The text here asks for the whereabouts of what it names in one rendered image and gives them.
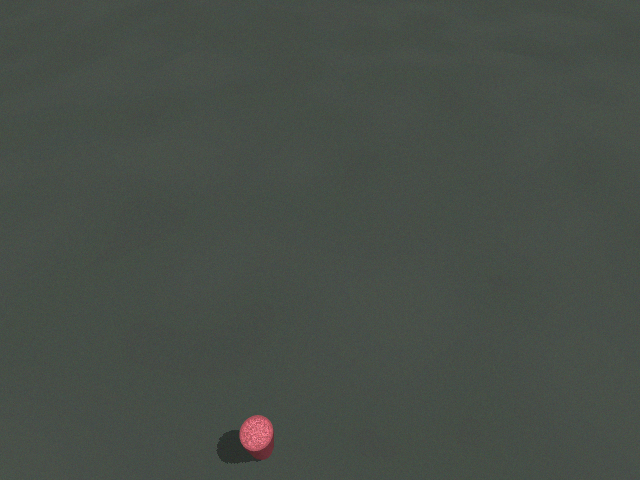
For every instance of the cup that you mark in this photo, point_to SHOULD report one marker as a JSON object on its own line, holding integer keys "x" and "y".
{"x": 257, "y": 436}

